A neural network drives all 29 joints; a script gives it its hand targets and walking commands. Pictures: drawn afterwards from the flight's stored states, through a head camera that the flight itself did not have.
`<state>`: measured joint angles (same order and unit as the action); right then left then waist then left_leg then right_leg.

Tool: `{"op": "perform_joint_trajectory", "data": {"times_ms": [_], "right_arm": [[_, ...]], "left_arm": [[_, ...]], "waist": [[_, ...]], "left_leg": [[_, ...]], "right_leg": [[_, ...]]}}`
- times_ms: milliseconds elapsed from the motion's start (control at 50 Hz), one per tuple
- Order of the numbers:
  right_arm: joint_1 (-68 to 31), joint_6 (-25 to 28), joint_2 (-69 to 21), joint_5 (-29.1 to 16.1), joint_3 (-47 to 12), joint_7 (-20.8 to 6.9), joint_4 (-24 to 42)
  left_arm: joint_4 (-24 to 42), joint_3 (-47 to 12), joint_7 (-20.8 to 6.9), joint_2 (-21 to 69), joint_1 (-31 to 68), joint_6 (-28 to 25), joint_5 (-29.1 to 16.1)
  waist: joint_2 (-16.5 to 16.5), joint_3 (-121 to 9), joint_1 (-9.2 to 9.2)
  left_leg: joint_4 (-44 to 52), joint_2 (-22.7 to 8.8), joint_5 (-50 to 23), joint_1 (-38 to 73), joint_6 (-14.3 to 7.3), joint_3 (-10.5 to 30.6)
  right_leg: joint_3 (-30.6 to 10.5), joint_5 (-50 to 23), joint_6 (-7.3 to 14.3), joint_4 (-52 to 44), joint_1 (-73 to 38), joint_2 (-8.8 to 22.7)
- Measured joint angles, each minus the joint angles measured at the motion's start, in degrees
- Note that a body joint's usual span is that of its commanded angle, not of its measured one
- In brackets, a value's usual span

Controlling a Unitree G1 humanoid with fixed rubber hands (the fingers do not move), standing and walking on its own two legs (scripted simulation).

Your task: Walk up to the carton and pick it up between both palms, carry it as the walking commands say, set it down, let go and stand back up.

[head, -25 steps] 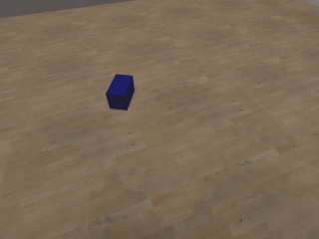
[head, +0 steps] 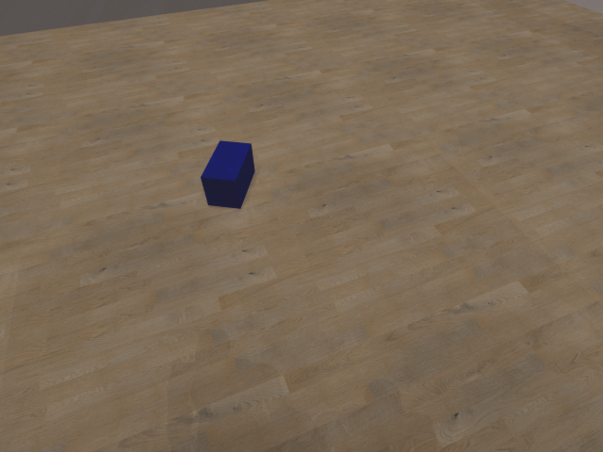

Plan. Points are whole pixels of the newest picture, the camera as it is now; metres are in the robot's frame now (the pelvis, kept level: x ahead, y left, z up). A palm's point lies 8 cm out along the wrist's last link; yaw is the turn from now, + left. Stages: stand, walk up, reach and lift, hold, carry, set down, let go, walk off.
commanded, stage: stand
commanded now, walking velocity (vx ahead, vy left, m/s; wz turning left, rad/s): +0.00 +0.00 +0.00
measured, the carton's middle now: (230, 174) +1.44 +0.39 -0.69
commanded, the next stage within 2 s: walk up in 0.46 s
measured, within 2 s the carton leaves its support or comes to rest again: neither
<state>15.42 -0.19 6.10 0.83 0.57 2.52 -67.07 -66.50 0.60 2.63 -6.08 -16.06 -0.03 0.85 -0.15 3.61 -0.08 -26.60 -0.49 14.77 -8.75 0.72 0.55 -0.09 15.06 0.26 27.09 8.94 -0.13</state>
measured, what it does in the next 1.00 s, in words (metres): steps on the spot: left foot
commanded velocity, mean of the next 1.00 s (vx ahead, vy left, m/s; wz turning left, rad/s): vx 0.00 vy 0.00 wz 0.00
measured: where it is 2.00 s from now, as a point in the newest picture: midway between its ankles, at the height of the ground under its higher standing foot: (277, 379)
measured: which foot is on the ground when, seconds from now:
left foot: down 0.00-0.72, up 0.74-0.92, down 0.94-1.00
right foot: down 0.00-0.94, up 0.96-1.00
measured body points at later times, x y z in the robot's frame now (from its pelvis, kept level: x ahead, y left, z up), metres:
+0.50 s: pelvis -0.01 +0.00 +0.00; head +0.00 +0.00 +0.45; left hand -0.03 +0.20 -0.16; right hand -0.03 -0.20 -0.17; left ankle +0.00 +0.13 -0.74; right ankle +0.00 -0.12 -0.74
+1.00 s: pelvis +0.04 +0.06 -0.03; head +0.03 +0.08 +0.41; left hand +0.05 +0.39 -0.15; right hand +0.16 -0.26 -0.11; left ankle +0.09 +0.18 -0.74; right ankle +0.00 -0.10 -0.70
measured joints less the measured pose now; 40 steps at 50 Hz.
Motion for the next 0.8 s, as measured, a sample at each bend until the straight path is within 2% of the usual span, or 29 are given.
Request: {"op": "perform_joint_trajectory", "data": {"times_ms": [680, 740, 800], "right_arm": [[1.26, 0.24, -0.47, -0.08, -0.36, -0.05, -0.09], [4.23, 0.53, 0.37, 1.19, 2.13, -1.69, 5.52], [5.44, 0.33, 3.22, 2.68, 4.14, -3.15, 11.52]], "left_arm": [[-0.83, -0.37, -0.13, 0.39, -0.98, -0.12, -0.04], [5.13, 2.29, -1.12, -1.05, -2.81, -1.21, 2.07], [11.09, 4.24, -0.97, -4.64, -3.11, -3.24, 3.41]], "waist": [[-0.01, -0.55, 0.07], [-0.69, -1.23, -0.58], [-1.07, -0.29, -0.30]], "left_leg": [[0.48, 0.14, -0.82, -0.87, -0.12, 0.08], [-6.93, -0.24, 8.63, -4.81, -2.27, 0.91], [-21.24, -1.36, 12.11, -12.27, -2.96, -0.23]], "right_leg": [[-0.13, -0.87, -0.21, -0.59, 0.81, 0.14], [2.58, 4.25, 1.35, 2.03, 1.62, 0.41], [6.41, 3.56, 1.72, 2.90, 0.87, 1.52]]}}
